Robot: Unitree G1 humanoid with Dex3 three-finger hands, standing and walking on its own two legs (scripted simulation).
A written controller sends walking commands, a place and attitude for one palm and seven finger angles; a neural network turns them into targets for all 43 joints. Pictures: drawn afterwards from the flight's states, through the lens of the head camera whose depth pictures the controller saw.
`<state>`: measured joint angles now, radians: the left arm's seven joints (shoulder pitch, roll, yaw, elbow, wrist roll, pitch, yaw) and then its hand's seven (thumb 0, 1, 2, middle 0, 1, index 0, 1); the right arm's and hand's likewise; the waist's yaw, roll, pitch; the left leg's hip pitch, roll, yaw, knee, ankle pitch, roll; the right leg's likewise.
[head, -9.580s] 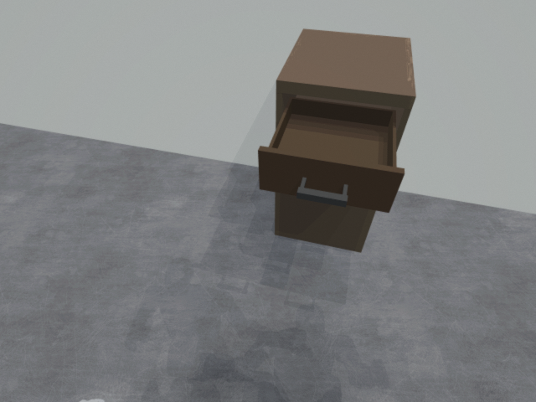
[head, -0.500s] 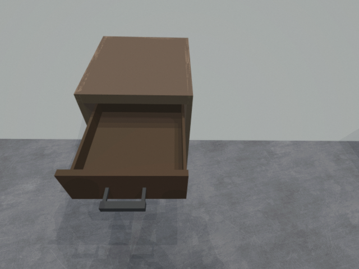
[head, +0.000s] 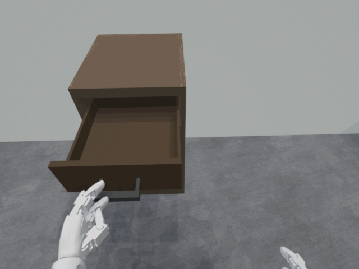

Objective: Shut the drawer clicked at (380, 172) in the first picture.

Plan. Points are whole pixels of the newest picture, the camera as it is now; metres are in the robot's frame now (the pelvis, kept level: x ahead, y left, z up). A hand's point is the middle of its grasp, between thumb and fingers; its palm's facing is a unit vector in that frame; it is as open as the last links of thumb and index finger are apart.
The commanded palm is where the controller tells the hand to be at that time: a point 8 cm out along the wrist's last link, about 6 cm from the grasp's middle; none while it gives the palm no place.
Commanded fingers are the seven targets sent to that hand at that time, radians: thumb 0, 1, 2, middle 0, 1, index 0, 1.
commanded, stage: raise the hand and make a fist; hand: left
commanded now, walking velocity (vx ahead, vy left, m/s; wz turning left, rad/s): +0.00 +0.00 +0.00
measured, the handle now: (118, 189) +0.35 +0.18 -0.08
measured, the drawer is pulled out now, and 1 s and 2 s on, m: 0.29 0.29 0.29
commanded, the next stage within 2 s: bring the fist close to the handle in 1.66 s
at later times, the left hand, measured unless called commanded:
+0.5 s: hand (119, 247) +0.19 +0.13 -0.02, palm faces -0.04 -1.00 -0.04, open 4.3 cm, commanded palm +0.15 +0.20 -0.01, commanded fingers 0.00 0.90 0.90 -0.96 -1.12 -0.96 -1.12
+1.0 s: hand (115, 248) +0.18 +0.13 +0.01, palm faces +0.02 -1.00 -0.01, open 3.1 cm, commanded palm +0.14 +0.19 +0.01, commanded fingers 0.00 0.90 0.90 -1.40 -1.60 -1.40 -1.60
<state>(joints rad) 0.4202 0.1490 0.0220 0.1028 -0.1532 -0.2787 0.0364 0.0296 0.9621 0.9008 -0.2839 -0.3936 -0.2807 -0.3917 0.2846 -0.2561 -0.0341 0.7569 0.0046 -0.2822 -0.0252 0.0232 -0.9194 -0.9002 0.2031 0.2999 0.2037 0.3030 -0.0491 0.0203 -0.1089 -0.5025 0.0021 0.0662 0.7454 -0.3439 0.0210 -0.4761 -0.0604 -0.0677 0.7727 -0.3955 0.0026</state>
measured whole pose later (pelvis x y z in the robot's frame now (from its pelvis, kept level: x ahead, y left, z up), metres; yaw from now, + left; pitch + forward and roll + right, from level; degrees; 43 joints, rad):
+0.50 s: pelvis -0.03 -0.05 -0.07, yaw +2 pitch +14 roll -1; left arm 0.37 0.23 0.15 0.02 -0.29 -0.35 -0.32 0.01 0.90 0.90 -0.77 -0.91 -0.77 -0.91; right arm 0.21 -0.19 0.04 0.58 0.03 -0.22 -0.06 0.02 -0.90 -0.90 0.21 0.30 0.21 0.30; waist 0.00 0.05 -0.13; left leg -0.94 0.06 -0.05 1.18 -0.48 -0.03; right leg -0.87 -0.01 -0.16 1.17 -0.55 -0.08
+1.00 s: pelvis -0.01 -0.01 -0.06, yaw +1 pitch +14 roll -2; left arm 0.59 0.15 -0.01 -0.22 -0.18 -0.40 -0.13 0.02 0.91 0.90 -1.27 -1.45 -1.27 -1.45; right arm 0.18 -0.21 -0.01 0.46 0.01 -0.17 -0.03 0.02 -0.90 -0.90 0.20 0.30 0.20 0.30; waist 0.01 0.03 -0.14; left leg -0.87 0.04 0.00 1.13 -0.50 0.01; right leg -0.80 -0.04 -0.11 1.11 -0.54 -0.02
